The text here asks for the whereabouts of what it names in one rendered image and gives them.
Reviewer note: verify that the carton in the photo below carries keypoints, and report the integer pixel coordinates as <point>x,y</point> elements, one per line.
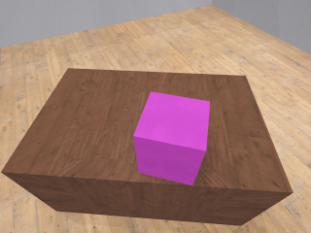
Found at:
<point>170,139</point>

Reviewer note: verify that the pedestal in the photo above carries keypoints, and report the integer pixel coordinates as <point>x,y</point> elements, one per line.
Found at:
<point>78,155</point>

